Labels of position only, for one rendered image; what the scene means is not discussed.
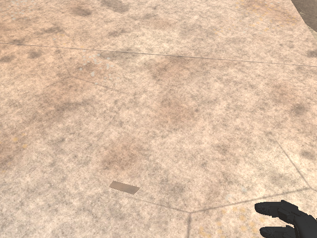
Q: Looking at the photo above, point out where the robot right hand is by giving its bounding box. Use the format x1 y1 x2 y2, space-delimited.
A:
255 199 317 238

